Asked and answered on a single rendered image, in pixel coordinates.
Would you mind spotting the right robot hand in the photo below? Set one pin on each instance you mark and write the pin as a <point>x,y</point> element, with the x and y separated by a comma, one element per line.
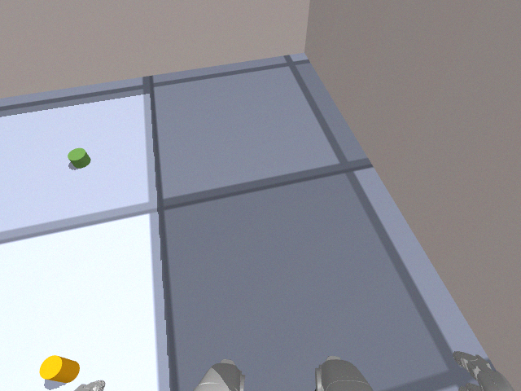
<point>481,371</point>

